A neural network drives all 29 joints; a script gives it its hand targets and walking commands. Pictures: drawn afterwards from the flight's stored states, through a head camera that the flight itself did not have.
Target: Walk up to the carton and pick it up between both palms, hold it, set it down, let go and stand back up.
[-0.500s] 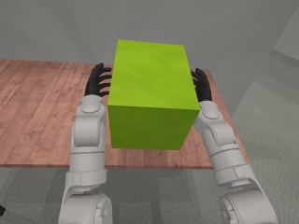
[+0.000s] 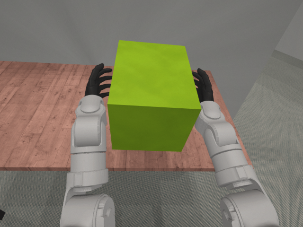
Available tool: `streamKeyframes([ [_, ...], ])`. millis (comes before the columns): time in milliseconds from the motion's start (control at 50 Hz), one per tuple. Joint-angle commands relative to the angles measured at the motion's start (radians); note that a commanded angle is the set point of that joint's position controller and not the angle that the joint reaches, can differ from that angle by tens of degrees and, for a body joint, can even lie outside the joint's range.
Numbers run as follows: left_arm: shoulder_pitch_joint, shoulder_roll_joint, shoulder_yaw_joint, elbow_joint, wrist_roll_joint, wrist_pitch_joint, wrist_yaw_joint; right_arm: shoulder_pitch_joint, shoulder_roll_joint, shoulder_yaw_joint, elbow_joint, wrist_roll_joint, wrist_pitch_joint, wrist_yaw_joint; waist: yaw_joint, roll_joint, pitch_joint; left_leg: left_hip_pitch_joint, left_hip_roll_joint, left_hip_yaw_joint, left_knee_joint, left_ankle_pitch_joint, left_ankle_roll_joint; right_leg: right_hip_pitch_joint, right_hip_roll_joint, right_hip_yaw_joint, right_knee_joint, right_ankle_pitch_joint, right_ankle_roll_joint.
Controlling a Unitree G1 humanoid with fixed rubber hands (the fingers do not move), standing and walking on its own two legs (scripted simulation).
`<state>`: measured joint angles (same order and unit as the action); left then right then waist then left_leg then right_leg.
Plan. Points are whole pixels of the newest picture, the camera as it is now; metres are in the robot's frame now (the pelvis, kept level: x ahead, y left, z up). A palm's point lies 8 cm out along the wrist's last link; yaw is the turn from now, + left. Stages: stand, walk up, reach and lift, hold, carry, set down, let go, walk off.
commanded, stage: hold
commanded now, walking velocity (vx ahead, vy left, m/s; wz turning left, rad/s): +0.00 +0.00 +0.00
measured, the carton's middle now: (150, 95) +0.39 +0.01 +0.16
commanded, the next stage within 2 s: none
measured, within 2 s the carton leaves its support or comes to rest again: neither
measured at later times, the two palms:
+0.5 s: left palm (91, 96) +0.35 +0.15 +0.18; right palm (202, 99) +0.36 -0.12 +0.18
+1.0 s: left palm (92, 97) +0.35 +0.15 +0.18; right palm (205, 101) +0.35 -0.12 +0.18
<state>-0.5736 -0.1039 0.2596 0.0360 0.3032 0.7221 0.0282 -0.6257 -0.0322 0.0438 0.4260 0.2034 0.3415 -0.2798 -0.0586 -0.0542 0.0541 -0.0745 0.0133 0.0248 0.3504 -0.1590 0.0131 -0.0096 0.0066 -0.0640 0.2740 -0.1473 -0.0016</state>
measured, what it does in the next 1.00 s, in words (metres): stands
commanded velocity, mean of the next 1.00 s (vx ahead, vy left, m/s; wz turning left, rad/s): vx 0.00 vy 0.00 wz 0.00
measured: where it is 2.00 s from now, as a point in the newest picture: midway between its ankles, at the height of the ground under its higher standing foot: outside the picture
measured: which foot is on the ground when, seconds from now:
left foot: down 0.00-1.00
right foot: down 0.00-1.00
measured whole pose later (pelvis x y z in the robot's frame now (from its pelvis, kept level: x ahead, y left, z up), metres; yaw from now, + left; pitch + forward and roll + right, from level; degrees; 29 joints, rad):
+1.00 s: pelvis -0.01 +0.00 +0.00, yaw +0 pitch -7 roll -1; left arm -0.58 -0.09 0.24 0.06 0.30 0.71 0.04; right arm -0.62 -0.03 0.04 0.45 0.20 0.32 -0.28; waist -0.05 -0.06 0.04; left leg -0.08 0.01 0.03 0.35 -0.15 0.01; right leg -0.01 0.01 -0.06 0.27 -0.13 0.00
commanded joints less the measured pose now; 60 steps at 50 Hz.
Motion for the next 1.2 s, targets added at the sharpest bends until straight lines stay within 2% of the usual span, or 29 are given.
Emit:
streamKeyframes([
  [0,-0.649,-0.558,-0.569,-0.051,-0.147,-0.064,-0.123,-0.853,0.637,0.388,-0.366,0.07,-0.102,0.082,-0.013,0.063,-0.475,0.193,-0.041,-0.009,-0.009,0.23,-0.029,0.049,0.053,0.006,-0.02,0.179,0.058],
  [60,-0.655,-0.589,-0.631,-0.148,-0.194,-0.088,-0.114,-0.866,0.682,0.448,-0.452,0.097,-0.126,0.084,-0.001,0.076,-0.601,0.215,-0.044,-0.022,0.026,0.326,-0.041,0.077,0.065,0.007,-0.002,0.276,0.06],
  [100,-0.634,-0.598,-0.668,-0.182,-0.208,-0.095,-0.106,-0.843,0.674,0.462,-0.495,0.121,-0.131,0.081,-0.012,0.076,-0.663,0.264,-0.039,-0.047,0.056,0.404,-0.051,0.091,0.069,0.006,0.003,0.361,0.063],
  [120,-0.652,-0.568,-0.663,-0.153,-0.203,-0.091,-0.108,-0.822,0.662,0.449,-0.453,0.108,-0.121,0.075,-0.032,0.094,-0.601,0.241,-0.046,-0.036,0.054,0.37,-0.056,0.069,0.053,0.011,0.003,0.349,0.068],
  [140,-0.634,-0.563,-0.666,-0.19,-0.197,-0.088,-0.111,-0.811,0.645,0.433,-0.471,0.108,-0.121,0.07,-0.025,0.088,-0.594,0.241,-0.047,-0.032,0.045,0.362,-0.053,0.062,0.064,0.001,-0.006,0.339,0.065],
  [200,-0.609,-0.546,-0.614,-0.137,-0.164,-0.072,-0.114,-0.801,0.637,0.429,-0.436,0.09,-0.1,0.08,-0.01,0.065,-0.507,0.211,-0.039,-0.025,0.006,0.248,-0.033,0.033,0.056,0.0,-0.025,0.212,0.064],
  [240,-0.621,-0.544,-0.583,-0.104,-0.14,-0.064,-0.122,-0.78,0.63,0.381,-0.375,0.063,-0.089,0.089,-0.015,0.085,-0.43,0.171,-0.035,-0.015,-0.036,0.162,-0.034,0.029,0.056,0.003,-0.048,0.101,0.054],
  [300,-0.66,-0.54,-0.548,-0.012,-0.125,-0.057,-0.131,-0.849,0.638,0.342,-0.304,0.032,-0.098,0.108,-0.007,0.072,-0.399,0.152,-0.031,0.0,-0.058,0.076,-0.019,0.01,0.04,0.002,-0.045,0.003,0.047],
  [380,-0.705,-0.594,-0.6,-0.056,-0.155,-0.085,-0.117,-0.909,0.668,0.368,-0.346,0.047,-0.132,0.114,0.005,0.082,-0.514,0.183,-0.028,-0.019,-0.014,0.186,-0.025,0.025,0.052,-0.004,-0.02,0.095,0.04],
  [400,-0.698,-0.581,-0.603,-0.029,-0.161,-0.083,-0.116,-0.898,0.671,0.375,-0.355,0.045,-0.13,0.111,-0.004,0.069,-0.518,0.198,-0.036,-0.014,-0.008,0.217,-0.026,0.025,0.047,0.0,-0.013,0.138,0.044],
  [420,-0.686,-0.61,-0.614,-0.08,-0.171,-0.091,-0.114,-0.886,0.68,0.403,-0.391,0.054,-0.135,0.111,-0.01,0.06,-0.562,0.215,-0.036,-0.023,0.001,0.258,-0.033,0.05,0.06,-0.002,-0.016,0.169,0.048],
  [440,-0.665,-0.599,-0.626,-0.082,-0.17,-0.09,-0.113,-0.886,0.672,0.409,-0.4,0.064,-0.141,0.104,-0.013,0.084,-0.589,0.228,-0.038,-0.023,0.018,0.294,-0.043,0.046,0.06,-0.001,-0.015,0.219,0.048],
  [480,-0.647,-0.578,-0.615,-0.073,-0.168,-0.085,-0.115,-0.88,0.65,0.414,-0.428,0.072,-0.135,0.09,-0.028,0.041,-0.555,0.226,-0.043,-0.03,0.029,0.314,-0.046,0.064,0.062,-0.003,-0.014,0.267,0.063],
  [500,-0.663,-0.571,-0.623,-0.118,-0.172,-0.091,-0.117,-0.843,0.674,0.423,-0.411,0.066,-0.128,0.088,-0.019,0.05,-0.561,0.214,-0.041,-0.03,0.021,0.301,-0.035,0.065,0.059,0.003,-0.009,0.267,0.066],
  [540,-0.65,-0.548,-0.602,-0.077,-0.156,-0.08,-0.119,-0.812,0.649,0.382,-0.343,0.073,-0.109,0.094,-0.017,0.099,-0.496,0.201,-0.04,-0.024,0.005,0.248,-0.046,0.043,0.052,-0.001,-0.018,0.183,0.056],
  [580,-0.644,-0.555,-0.584,-0.061,-0.144,-0.07,-0.126,-0.802,0.631,0.372,-0.32,0.053,-0.103,0.099,-0.039,0.095,-0.47,0.204,-0.045,-0.012,-0.009,0.218,-0.044,0.034,0.052,-0.003,-0.034,0.139,0.055],
  [620,-0.646,-0.549,-0.578,-0.06,-0.15,-0.064,-0.132,-0.828,0.636,0.388,-0.333,0.057,-0.109,0.1,-0.013,0.07,-0.466,0.193,-0.032,-0.013,-0.012,0.22,-0.039,0.031,0.051,-0.001,-0.026,0.151,0.054],
  [700,-0.651,-0.571,-0.64,-0.127,-0.192,-0.082,-0.13,-0.832,0.654,0.436,-0.398,0.096,-0.131,0.09,-0.025,0.077,-0.567,0.246,-0.037,-0.023,0.033,0.356,-0.051,0.075,0.058,-0.003,-0.004,0.296,0.059],
  [720,-0.68,-0.579,-0.641,-0.13,-0.183,-0.087,-0.124,-0.854,0.651,0.433,-0.416,0.093,-0.131,0.086,-0.028,0.099,-0.561,0.244,-0.045,-0.026,0.044,0.34,-0.053,0.057,0.055,-0.004,-0.006,0.279,0.054],
  [740,-0.671,-0.585,-0.641,-0.137,-0.175,-0.086,-0.118,-0.858,0.657,0.434,-0.409,0.103,-0.124,0.088,-0.011,0.103,-0.553,0.245,-0.035,-0.025,0.037,0.338,-0.057,0.051,0.059,-0.002,-0.005,0.273,0.054],
  [800,-0.68,-0.575,-0.647,-0.15,-0.183,-0.092,-0.114,-0.843,0.664,0.42,-0.406,0.1,-0.118,0.091,-0.028,0.097,-0.542,0.231,-0.037,-0.029,0.027,0.298,-0.056,0.03,0.061,-0.002,-0.02,0.215,0.05],
  [820,-0.667,-0.571,-0.634,-0.108,-0.178,-0.089,-0.114,-0.834,0.662,0.42,-0.394,0.076,-0.115,0.094,-0.007,0.09,-0.51,0.215,-0.036,-0.025,0.011,0.264,-0.046,0.022,0.058,-0.003,-0.022,0.183,0.056],
  [860,-0.673,-0.56,-0.621,-0.1,-0.17,-0.086,-0.112,-0.827,0.659,0.396,-0.356,0.066,-0.104,0.099,-0.019,0.093,-0.493,0.2,-0.038,-0.016,-0.003,0.224,-0.042,0.021,0.05,-0.001,-0.023,0.146,0.051],
  [920,-0.663,-0.55,-0.576,-0.051,-0.157,-0.082,-0.116,-0.846,0.639,0.392,-0.347,0.065,-0.108,0.104,0.005,0.039,-0.463,0.17,-0.028,-0.018,-0.026,0.185,-0.023,0.03,0.051,0.004,-0.029,0.118,0.06],
  [1020,-0.691,-0.558,-0.56,-0.013,-0.145,-0.072,-0.125,-0.886,0.659,0.355,-0.296,0.046,-0.118,0.112,0.0,0.056,-0.442,0.177,-0.038,0.004,-0.033,0.138,-0.021,0.004,0.045,0.006,-0.044,0.055,0.049],
  [1060,-0.706,-0.563,-0.556,-0.005,-0.143,-0.081,-0.124,-0.881,0.66,0.347,-0.281,0.041,-0.117,0.114,-0.013,0.066,-0.469,0.187,-0.041,-0.007,-0.029,0.147,-0.021,0.008,0.041,-0.001,-0.036,0.078,0.054],
  [1100,-0.719,-0.595,-0.596,-0.054,-0.169,-0.096,-0.125,-0.903,0.681,0.389,-0.332,0.055,-0.139,0.111,0.006,0.056,-0.534,0.194,-0.037,-0.011,-0.012,0.187,-0.03,0.034,0.048,-0.003,-0.027,0.117,0.058],
  [1120,-0.729,-0.597,-0.606,-0.033,-0.169,-0.1,-0.123,-0.924,0.686,0.384,-0.36,0.063,-0.141,0.11,-0.016,0.063,-0.551,0.199,-0.05,-0.016,-0.003,0.197,-0.026,0.024,0.043,0.0,-0.028,0.136,0.056],
  [1180,-0.72,-0.609,-0.631,-0.079,-0.187,-0.102,-0.111,-0.903,0.697,0.41,-0.383,0.074,-0.137,0.103,-0.005,0.058,-0.574,0.208,-0.04,-0.029,0.024,0.274,-0.04,0.036,0.057,-0.005,-0.015,0.192,0.057],
])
